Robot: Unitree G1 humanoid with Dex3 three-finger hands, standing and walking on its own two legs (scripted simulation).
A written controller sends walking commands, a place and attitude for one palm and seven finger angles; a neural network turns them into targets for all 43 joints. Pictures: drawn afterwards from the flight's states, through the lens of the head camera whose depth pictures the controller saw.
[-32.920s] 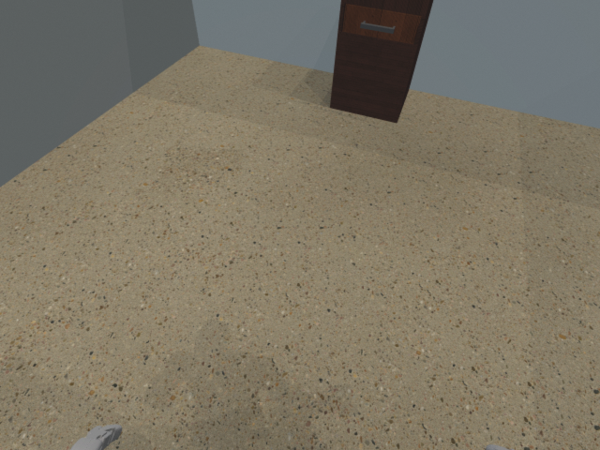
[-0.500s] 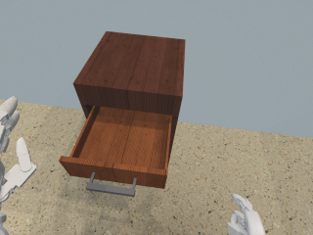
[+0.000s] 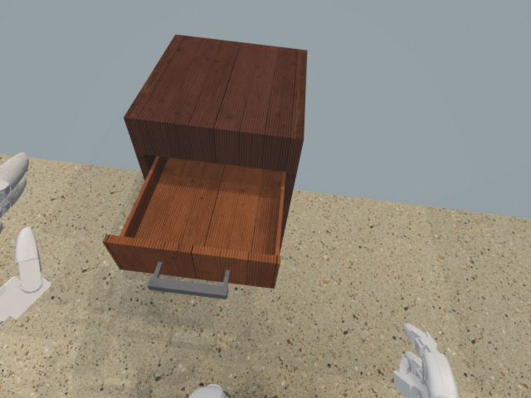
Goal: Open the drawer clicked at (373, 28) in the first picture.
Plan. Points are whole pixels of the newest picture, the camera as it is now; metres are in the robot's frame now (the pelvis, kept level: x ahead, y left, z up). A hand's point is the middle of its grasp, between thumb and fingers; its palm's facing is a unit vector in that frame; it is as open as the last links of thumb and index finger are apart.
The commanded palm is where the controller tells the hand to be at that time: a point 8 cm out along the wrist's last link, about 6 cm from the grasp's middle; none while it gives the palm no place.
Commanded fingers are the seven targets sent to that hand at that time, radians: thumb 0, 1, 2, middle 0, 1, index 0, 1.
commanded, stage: step back with the hand held close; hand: left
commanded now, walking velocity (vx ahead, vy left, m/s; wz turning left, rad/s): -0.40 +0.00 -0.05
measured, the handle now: (190, 279) +0.38 +0.18 -0.22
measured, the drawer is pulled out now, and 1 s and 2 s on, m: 0.27 0.27 0.27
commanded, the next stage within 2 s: stop stepping back and stand still in 0.22 s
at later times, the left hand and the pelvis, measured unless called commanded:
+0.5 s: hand (41, 376) +0.12 +0.19 +0.18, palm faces +0.26 -0.82 -0.52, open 7.4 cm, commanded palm +0.07 +0.24 +0.19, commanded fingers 0.00 0.90 0.90 -0.20 -0.30 -0.20 -0.30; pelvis -0.08 -0.03 +0.01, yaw -4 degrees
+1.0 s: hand out of the picture +0.05 +0.21 +0.16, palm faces +0.38 -0.83 -0.41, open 7.4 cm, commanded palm +0.00 +0.25 +0.19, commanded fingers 0.00 0.90 0.90 -0.20 -0.30 -0.20 -0.30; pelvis -0.14 -0.03 +0.01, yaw -2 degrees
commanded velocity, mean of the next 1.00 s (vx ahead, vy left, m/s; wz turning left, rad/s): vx -0.01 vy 0.05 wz -0.01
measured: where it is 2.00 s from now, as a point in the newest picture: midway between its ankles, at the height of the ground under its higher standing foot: outside the picture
